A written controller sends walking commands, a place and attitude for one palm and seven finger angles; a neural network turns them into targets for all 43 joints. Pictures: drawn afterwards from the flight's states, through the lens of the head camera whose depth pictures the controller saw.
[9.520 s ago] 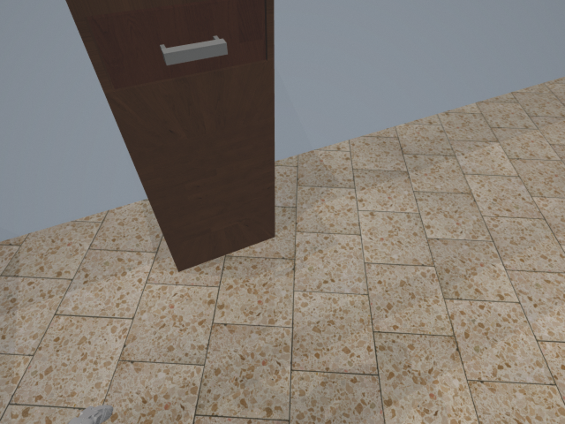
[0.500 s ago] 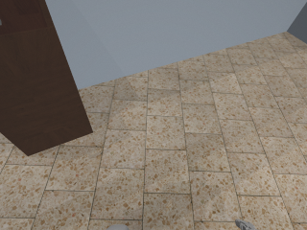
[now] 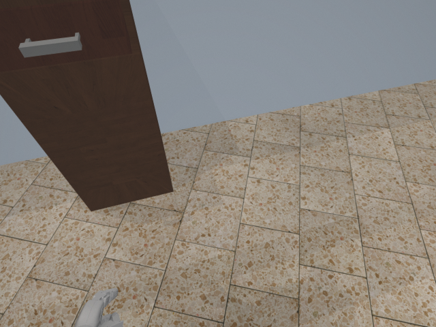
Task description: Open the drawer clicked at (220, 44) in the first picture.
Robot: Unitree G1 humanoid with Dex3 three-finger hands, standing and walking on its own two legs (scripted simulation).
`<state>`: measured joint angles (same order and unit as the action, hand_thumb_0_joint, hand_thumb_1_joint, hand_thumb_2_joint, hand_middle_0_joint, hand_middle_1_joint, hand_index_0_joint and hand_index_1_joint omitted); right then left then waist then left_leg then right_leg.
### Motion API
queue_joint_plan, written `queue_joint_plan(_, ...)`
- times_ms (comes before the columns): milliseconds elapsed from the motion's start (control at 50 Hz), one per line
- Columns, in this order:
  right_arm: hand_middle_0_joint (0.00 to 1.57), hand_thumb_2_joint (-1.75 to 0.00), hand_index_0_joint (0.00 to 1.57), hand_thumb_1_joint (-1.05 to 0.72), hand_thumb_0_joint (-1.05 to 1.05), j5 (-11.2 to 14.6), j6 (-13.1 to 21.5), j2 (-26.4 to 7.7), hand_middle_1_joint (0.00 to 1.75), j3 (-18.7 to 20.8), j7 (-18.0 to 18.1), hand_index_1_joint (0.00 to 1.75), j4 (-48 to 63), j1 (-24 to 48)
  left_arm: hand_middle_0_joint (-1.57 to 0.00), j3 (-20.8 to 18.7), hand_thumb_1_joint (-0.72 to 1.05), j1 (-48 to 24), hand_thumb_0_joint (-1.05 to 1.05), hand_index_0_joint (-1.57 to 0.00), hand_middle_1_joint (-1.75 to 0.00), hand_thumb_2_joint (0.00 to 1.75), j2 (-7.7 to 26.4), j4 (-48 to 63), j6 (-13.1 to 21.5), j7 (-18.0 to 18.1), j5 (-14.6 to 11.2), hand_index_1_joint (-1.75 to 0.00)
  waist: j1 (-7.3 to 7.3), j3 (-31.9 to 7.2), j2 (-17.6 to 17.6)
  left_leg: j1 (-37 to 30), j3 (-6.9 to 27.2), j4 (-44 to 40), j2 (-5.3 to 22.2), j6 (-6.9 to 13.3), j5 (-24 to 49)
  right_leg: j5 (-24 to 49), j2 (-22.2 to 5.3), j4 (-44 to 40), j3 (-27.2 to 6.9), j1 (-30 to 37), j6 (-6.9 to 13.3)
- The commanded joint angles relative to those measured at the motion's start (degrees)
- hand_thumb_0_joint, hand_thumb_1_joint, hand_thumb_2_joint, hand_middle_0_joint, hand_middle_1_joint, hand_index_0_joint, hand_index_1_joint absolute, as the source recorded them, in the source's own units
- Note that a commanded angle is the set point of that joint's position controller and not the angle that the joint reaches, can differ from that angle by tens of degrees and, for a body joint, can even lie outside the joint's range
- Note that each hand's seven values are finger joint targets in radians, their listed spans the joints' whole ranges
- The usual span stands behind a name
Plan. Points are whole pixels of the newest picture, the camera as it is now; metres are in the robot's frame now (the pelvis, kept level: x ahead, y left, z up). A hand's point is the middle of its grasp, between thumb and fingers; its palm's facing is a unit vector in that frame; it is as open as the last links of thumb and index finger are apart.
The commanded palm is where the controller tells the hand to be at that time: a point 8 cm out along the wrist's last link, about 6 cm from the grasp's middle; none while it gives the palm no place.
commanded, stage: turn to face it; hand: left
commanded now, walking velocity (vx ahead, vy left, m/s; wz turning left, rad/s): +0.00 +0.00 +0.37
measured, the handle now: (52, 42) +0.78 +0.45 +0.12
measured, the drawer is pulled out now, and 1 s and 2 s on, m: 0.00 0.00 0.00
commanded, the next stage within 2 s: take the last steps up to it in 0.22 s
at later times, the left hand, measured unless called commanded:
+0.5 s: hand out of the picture -0.08 +0.16 -0.16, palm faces +0.30 -0.92 -0.24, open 7.4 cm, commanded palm none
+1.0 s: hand out of the picture +0.08 +0.25 -0.18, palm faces +0.24 -0.96 -0.16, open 7.4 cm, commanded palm none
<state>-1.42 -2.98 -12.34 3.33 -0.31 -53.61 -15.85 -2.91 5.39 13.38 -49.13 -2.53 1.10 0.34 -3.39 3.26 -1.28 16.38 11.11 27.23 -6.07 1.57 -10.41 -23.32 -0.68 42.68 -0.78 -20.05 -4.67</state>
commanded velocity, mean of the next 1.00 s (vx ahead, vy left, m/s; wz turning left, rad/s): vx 0.21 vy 0.00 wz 0.09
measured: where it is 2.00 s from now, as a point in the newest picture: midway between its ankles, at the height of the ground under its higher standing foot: (202, 301)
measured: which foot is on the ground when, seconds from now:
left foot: down 0.00-0.06, up 0.08-0.58, down 0.60-1.00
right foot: up 0.00-0.04, down 0.06-0.60, up 0.62-1.00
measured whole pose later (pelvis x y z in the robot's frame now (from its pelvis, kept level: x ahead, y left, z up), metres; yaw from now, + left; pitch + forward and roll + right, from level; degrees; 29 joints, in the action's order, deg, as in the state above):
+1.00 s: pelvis +0.07 +0.06 +0.00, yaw +12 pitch -2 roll +0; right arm -0.9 3.0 -8.1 0.9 2.0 -64.4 -26.3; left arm -3.2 12.3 11.1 -60.0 -1.2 -1.0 1.4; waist -0.8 2.4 1.8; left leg -6.1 -6.4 15.5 -2.4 3.6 -19.5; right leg -9.7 -5.6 57.0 4.6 -34.8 -2.0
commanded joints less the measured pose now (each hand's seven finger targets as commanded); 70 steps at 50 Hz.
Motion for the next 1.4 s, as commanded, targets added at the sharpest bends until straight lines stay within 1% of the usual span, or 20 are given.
queue_joint_plan(0, 0.2, -0.9, 0.2, -0.9, 0.0, 0.55, 1.3, -9.89, 0.3, 3.05, 0.76, 0.3, 4.55, 2.14, -0.2, -1.82, 0.9, 7.43, 0.0, -0.2, -0.3, 0.9, 6.44, 2.83, 2.17, 1.09, -0.4, -0.3, 4.65, -8.31, -5.1, 3.7, 14.6, -0.91, 11.17, 4.06, 11.21, 11.33, -0.56, -19.4, -0.52, 15.94, 1.31)
queue_joint_plan(40, 0.2, -0.9, 0.2, -0.9, 0.0, 1.05, 1.5, -4.27, 0.3, 2.4, 0.55, 0.3, 5.85, 0.37, -0.2, -3.12, 0.9, 8.89, 0.0, -0.2, -0.3, 0.9, 13.78, 3.0, 2.96, 1.57, 0.96, -0.3, 5.19, -8.14, 17.97, 20.25, -3.39, 20.17, -0.89, -3.62, -20.15, 13.76, -24.39, -27.92, -23.57, 24.31, 9.99)
queue_joint_plan(60, 0.2, -0.9, 0.2, -0.9, 0.0, 0.32, 1.02, -7.68, 0.3, 3.46, 0.76, 0.3, 5.77, 0.91, -0.2, -2.91, 0.9, 8.02, 0.0, -0.2, -0.3, 0.9, 13.53, 3.58, 2.41, 1.57, 0.61, -0.3, 4.9, -7.07, 12.6, 16.36, -3.02, 30.52, 1.25, -3.59, -23.01, 16.79, -28.28, -27.86, -22.58, 14.37, 14.29)
queue_joint_plan(160, 0.2, -0.9, 0.2, -0.9, 0.0, 0.05, -0.65, -5.48, 0.3, 3.06, -0.56, 0.3, 1.22, -1.79, -0.2, -1.26, 0.9, 1.94, 0.0, -0.2, -0.3, 0.9, 6.11, 3.16, 3.04, 1.04, 0.34, -0.3, 0.66, 0.52, 8.57, 14.75, -6.29, 42.76, 4.98, -4.38, -9.14, 15.48, -14.53, -27.01, -4.59, 5.48, 9.97)
queue_joint_plan(320, 0.2, -0.9, 0.2, -0.9, 0.0, 0.16, -0.45, -4.69, 0.3, 1.67, -0.17, 0.3, 1.16, 5.5, -0.2, -1.54, 0.9, 14.4, 0.0, -0.2, -0.3, 0.9, 6.98, -2.2, 3.72, 0.91, 1.07, -0.3, 5.67, -1.54, 10.96, 14.05, -8.95, 31.95, 6.83, -5.83, -12.33, 23.85, -16.55, -25.54, -4.71, 14.53, 11.79)
queue_joint_plan(420, 0.2, -0.9, 0.2, -0.9, 0.0, 0.21, 1.18, -3.72, 0.3, 0.64, -0.94, 0.3, 2.22, 10.42, -0.2, -1.98, 0.9, 19.49, 0.0, -0.2, -0.3, 0.9, 7.87, -6.09, 4.57, 0.4, 1.61, -0.3, 8.15, -1.85, 11.57, 12.37, -12.43, 20.1, 7.92, -4.49, -14.57, 11.87, -19.05, -28.61, -7.2, 18.22, 12.63)
queue_joint_plan(540, 0.2, -0.9, 0.2, -0.9, 0.0, 0.66, 3.56, -2.25, 0.3, -0.37, -0.47, 0.3, -1.36, 1.88, -0.2, -1.58, 0.9, 16.46, 0.0, -0.2, -0.3, 0.9, 6.71, -8.69, 4.22, -0.05, 0.99, -0.3, 3.33, -2.85, 8.99, -12.01, -17.62, -4.8, 5.72, -2.02, -5.76, 3.35, -14.42, -23.08, 0.53, 4.99, 8.84)
queue_joint_plan(560, 0.2, -0.9, 0.2, -0.9, 0.0, 0.77, 4.05, -4.93, 0.3, 0.33, 0.09, 0.3, -2.99, -2.48, -0.2, -1.06, 0.9, 15.58, 0.0, -0.2, -0.3, 0.9, 4.56, -8.57, 4.04, -0.25, 0.61, -0.3, 1.07, -4.42, 0.61, -21.86, -13.0, -7.96, 9.52, -0.99, -6.67, -0.17, -11.17, -15.59, 3.65, -2.92, 6.44)
queue_joint_plan(580, 0.2, -0.9, 0.2, -0.9, 0.0, 0.2, 4.16, -10.33, 0.3, 1.69, 0.62, 0.3, -4.03, -6.61, -0.2, -0.05, 0.9, 15.6, 0.0, -0.2, -0.3, 0.9, 0.73, -7.38, 3.77, -0.66, 0.41, -0.3, -1.02, -4.41, -15.05, -27.69, 4.56, -12.19, 22.66, 3.57, -15.86, -6.81, -4.54, -2.31, 9.81, -15.19, 3.42)
queue_joint_plan(620, 0.2, -0.9, 0.2, -0.9, 0.0, 0.0, 3.55, -11.39, 0.3, 1.57, 1.0, 0.3, -4.39, -8.34, -0.2, 0.1, 0.9, 10.16, 0.0, -0.2, -0.3, 0.9, 1.61, -5.31, 3.74, -0.64, 1.35, -0.3, -2.06, 2.4, -11.23, -19.4, 10.19, -18.27, 29.08, 9.73, -21.43, -8.67, -5.24, 12.46, 5.82, -20.16, 4.16)
queue_joint_plan(780, 0.2, -0.9, 0.2, -0.9, 0.0, 0.98, 6.69, -3.74, 0.3, -0.41, 1.99, 0.3, -4.91, -6.08, -0.2, -0.44, 0.9, 14.09, 0.0, -0.2, -0.3, 0.9, -0.13, -10.06, 2.67, -1.74, 1.24, -0.3, 3.73, 6.05, -3.6, -12.81, -7.44, -18.38, 19.68, 5.38, 10.08, 11.58, -5.96, 21.96, 3.53, -18.43, 1.85)
queue_joint_plan(1020, 0.2, -0.9, 0.2, -0.9, 0.0, -0.18, 7.36, -2.87, 0.3, -0.9, 3.28, 0.3, -11.31, -17.79, -0.2, 0.27, 0.9, -4.06, 0.0, -0.2, -0.3, 0.9, -1.92, -3.68, 3.43, -2.43, 0.5, -0.3, -0.11, 7.61, -4.56, -22.76, -9.94, -11.96, 21.59, 6.57, 36.17, 11.62, -3.62, 2.11, 7.36, -19.47, 4.97)
queue_joint_plan(1100, 0.2, -0.9, 0.2, -0.9, 0.0, 0.25, 7.06, -4.85, 0.3, -0.5, 3.32, 0.3, -11.76, -16.0, -0.2, -0.17, 0.9, 7.81, 0.0, -0.2, -0.3, 0.9, -0.09, -6.91, 4.55, -1.81, 0.63, -0.3, 5.75, -0.36, -5.12, -20.53, -13.11, 2.51, 20.28, 4.38, 56.74, 10.85, 2.22, -7.44, 10.89, 1.7, 8.12)
queue_joint_plan(1120, 0.2, -0.9, 0.2, -0.9, 0.0, 0.66, 7.04, -5.38, 0.3, -0.38, 3.14, 0.3, -11.49, -15.05, -0.2, -0.78, 0.9, 14.5, 0.0, -0.2, -0.3, 0.9, 1.31, -9.34, 5.18, -1.69, 0.85, -0.3, 8.94, -3.69, -3.95, -15.1, -14.36, 11.29, 18.35, 2.91, 51.88, 16.08, 2.02, -12.03, 10.58, 13.04, 8.63)
queue_joint_plan(1140, 0.2, -0.9, 0.2, -0.9, 0.0, 1.38, 7.24, -3.83, 0.3, -0.33, 2.45, 0.3, -10.74, -14.88, -0.2, -1.95, 0.9, 22.42, 0.0, -0.2, -0.3, 0.9, 5.61, -11.63, 6.12, -1.21, 1.29, -0.3, 12.19, -9.59, 1.14, -2.56, -15.53, 25.48, 15.13, 1.16, 35.44, 24.24, -6.99, -12.13, 0.75, 28.74, 12.47)
queue_joint_plan(1160, 0.2, -0.9, 0.2, -0.9, 0.0, 2.0, 7.47, -0.71, 0.3, -0.57, 2.22, 0.3, -9.28, -16.84, -0.2, -3.11, 0.9, 27.66, 0.0, -0.2, -0.3, 0.9, 10.34, -12.73, 6.4, -0.56, 0.78, -0.3, 11.6, -16.0, 12.41, 11.35, -17.0, 44.64, 5.21, -1.17, -17.08, 39.09, -24.26, -16.97, -23.95, 38.75, 20.1)
queue_joint_plan(1180, 0.2, -0.9, 0.2, -0.9, 0.0, 2.11, 7.06, -1.49, 0.3, -0.33, 2.38, 0.3, -8.35, -14.16, -0.2, -3.08, 0.9, 25.59, 0.0, -0.2, -0.3, 0.9, 11.3, -12.18, 5.92, -0.28, -0.19, -0.3, 10.78, -14.36, 6.98, 12.82, -10.7, 53.09, 6.74, 0.41, -22.58, 34.49, -27.34, -22.62, -26.36, 32.54, 23.24)
queue_joint_plan(1240, 0.2, -0.9, 0.2, -0.9, 0.0, 0.72, 5.36, 1.5, 0.3, -0.29, 1.45, 0.3, -7.71, -9.33, -0.2, -1.29, 0.9, 11.1, 0.0, -0.2, -0.3, 0.9, 4.08, -8.95, 5.84, 0.12, -0.07, -0.3, 4.8, 1.58, 0.97, 13.9, -8.84, 50.65, 13.15, 0.22, -10.99, 9.49, -20.92, -30.24, -14.71, 6.65, 17.04)
queue_joint_plan(1300, 0.2, -0.9, 0.2, -0.9, 0.0, 0.0, 3.49, 4.16, 0.3, -0.47, 0.95, 0.3, -8.93, -13.45, -0.2, -0.01, 0.9, 8.14, 0.0, -0.2, -0.3, 0.9, 0.31, -8.54, 6.47, 0.14, 0.41, -0.3, 0.75, 2.94, 4.68, 8.95, -11.0, 41.76, 13.5, -1.26, -6.3, 12.3, -14.81, -32.86, -2.01, -2.21, 12.7)
queue_joint_plan(1380, 0.2, -0.9, 0.2, -0.9, 0.0, -0.12, 3.11, 4.14, 0.3, -0.33, 0.39, 0.3, -7.2, -9.99, -0.2, -0.08, 0.9, 10.64, 0.0, -0.2, -0.3, 0.9, 0.07, -9.54, 7.06, -0.03, 0.56, -0.3, 0.91, 1.49, 6.7, 9.41, -13.38, 31.35, 13.81, -2.94, -2.11, 17.17, -12.88, -32.78, 1.26, -0.69, 13.31)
